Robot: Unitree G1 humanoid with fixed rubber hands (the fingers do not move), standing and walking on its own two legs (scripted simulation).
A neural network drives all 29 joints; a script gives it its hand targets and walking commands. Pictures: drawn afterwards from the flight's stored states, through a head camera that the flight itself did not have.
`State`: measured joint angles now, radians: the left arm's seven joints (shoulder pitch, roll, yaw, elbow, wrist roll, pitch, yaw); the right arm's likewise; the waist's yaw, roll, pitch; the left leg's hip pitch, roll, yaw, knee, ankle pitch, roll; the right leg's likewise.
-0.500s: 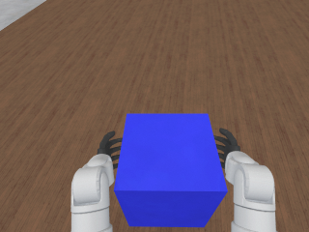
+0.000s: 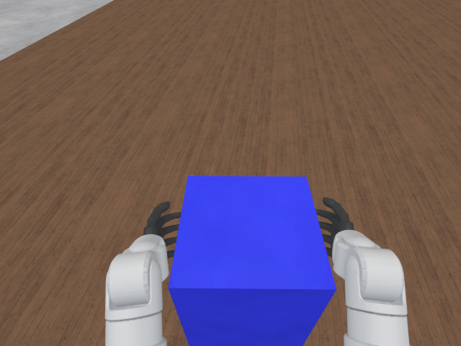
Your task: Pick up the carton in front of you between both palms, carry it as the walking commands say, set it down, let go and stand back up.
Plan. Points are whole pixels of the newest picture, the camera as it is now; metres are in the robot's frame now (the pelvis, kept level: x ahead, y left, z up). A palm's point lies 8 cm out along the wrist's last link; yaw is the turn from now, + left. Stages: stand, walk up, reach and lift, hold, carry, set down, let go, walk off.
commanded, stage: carry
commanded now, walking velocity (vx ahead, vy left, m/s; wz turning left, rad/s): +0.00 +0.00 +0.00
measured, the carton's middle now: (246, 263) +0.27 +0.00 +0.01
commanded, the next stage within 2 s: hold in 1.64 s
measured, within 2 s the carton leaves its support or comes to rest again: neither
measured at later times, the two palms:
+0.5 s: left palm (150, 257) +0.24 +0.15 +0.09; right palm (345, 253) +0.24 -0.15 +0.10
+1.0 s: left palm (157, 278) +0.23 +0.15 +0.05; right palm (344, 275) +0.23 -0.15 +0.05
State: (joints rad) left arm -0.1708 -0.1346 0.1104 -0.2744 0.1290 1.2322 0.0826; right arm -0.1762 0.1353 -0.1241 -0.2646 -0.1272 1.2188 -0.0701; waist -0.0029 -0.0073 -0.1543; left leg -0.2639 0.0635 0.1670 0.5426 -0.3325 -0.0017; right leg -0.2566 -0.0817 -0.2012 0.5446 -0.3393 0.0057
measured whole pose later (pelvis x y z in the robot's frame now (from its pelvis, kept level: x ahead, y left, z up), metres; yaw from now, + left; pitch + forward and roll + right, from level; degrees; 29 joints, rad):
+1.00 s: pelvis -0.05 +0.00 +0.00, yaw +0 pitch +2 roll +0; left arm -0.16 -0.13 0.12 0.06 0.21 0.89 0.03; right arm -0.17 0.13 -0.14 0.06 -0.22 0.88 -0.02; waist 0.00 0.00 -0.13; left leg -0.29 0.07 0.17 0.50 -0.24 0.01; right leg -0.28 -0.07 -0.20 0.50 -0.25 -0.01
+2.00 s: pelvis -0.07 +0.00 +0.01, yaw -2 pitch -9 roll +0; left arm -0.25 -0.15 0.19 0.22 0.27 0.73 0.01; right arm -0.25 0.15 -0.20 0.21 -0.28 0.73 0.00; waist 0.00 0.00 0.07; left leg -0.05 0.03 0.08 0.39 -0.18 0.01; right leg -0.06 -0.02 -0.09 0.39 -0.18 -0.02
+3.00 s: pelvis -0.09 +0.01 -0.04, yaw -1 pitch +18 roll +0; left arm -0.48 -0.14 0.39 0.53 0.29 0.16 -0.01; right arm -0.47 0.19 -0.40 0.51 -0.29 0.16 -0.02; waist 0.00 0.00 0.07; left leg -0.85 -0.01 0.00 0.83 -0.29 0.02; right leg -0.85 0.01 0.00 0.83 -0.28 -0.02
